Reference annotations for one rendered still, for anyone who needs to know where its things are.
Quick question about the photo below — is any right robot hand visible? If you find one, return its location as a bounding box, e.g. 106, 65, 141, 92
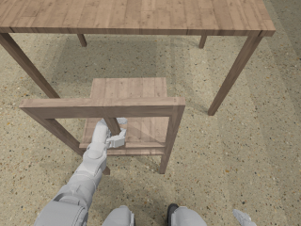
232, 209, 257, 226

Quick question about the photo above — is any table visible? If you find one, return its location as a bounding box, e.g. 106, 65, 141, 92
0, 0, 276, 116

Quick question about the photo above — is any left robot hand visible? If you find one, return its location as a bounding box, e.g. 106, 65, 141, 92
91, 118, 128, 149

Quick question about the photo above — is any right robot shin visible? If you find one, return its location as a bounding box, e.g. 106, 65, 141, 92
175, 206, 188, 212

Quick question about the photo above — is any left robot upper arm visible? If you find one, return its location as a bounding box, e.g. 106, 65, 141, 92
36, 201, 88, 226

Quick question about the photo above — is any left robot forearm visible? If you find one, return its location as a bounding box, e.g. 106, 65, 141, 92
33, 141, 107, 226

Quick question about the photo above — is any chair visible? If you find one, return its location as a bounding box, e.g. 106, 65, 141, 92
19, 77, 186, 175

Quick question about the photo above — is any right robot foot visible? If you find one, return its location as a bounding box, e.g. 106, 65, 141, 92
166, 203, 179, 226

